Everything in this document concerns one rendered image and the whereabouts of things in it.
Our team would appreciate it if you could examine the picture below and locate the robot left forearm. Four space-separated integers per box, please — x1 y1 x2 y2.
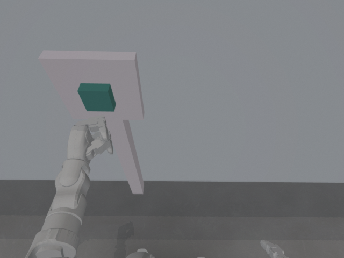
25 159 90 258

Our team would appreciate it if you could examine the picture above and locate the panel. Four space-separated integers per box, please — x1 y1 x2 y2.
38 50 145 194

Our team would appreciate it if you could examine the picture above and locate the robot left hand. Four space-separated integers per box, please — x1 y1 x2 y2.
67 115 113 165

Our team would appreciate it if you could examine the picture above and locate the left robot shin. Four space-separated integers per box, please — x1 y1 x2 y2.
137 248 148 253

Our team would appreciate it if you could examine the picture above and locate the robot right hand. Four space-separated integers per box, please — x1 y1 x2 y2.
260 240 289 258

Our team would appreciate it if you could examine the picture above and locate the button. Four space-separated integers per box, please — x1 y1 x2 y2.
78 83 116 112

